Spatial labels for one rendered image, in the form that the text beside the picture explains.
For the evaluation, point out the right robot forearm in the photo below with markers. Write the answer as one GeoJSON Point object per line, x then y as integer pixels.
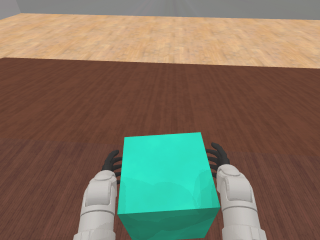
{"type": "Point", "coordinates": [238, 206]}

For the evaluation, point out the carton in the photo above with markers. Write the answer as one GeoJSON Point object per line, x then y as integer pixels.
{"type": "Point", "coordinates": [167, 191]}

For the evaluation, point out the left robot hand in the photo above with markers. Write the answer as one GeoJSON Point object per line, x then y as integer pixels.
{"type": "Point", "coordinates": [110, 160]}

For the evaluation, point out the left robot forearm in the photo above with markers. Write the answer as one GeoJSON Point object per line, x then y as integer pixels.
{"type": "Point", "coordinates": [98, 208]}

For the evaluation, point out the right robot hand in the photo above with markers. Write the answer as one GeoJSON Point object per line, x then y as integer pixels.
{"type": "Point", "coordinates": [220, 160]}

